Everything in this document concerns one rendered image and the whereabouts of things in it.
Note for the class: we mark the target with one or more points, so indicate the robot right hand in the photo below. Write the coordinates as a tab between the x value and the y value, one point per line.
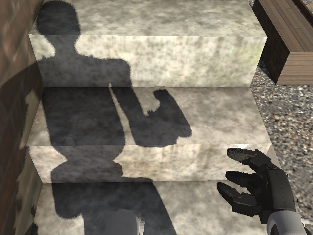
271	194

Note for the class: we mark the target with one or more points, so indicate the robot right forearm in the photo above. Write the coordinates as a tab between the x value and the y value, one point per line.
286	223

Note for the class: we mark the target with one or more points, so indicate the left robot thigh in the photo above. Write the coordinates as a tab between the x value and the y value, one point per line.
125	222

